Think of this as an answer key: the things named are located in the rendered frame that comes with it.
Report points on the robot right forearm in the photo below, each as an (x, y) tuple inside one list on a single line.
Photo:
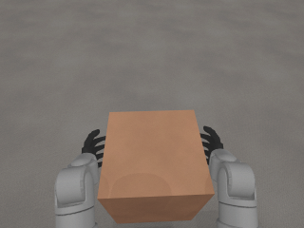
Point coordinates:
[(237, 191)]

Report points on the robot left forearm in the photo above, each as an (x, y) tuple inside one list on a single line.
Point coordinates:
[(74, 196)]

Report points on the right robot hand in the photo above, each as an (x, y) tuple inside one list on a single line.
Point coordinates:
[(213, 139)]

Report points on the carton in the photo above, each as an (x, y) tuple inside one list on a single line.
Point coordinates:
[(154, 167)]

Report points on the left robot hand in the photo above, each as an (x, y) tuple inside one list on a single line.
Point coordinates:
[(89, 145)]

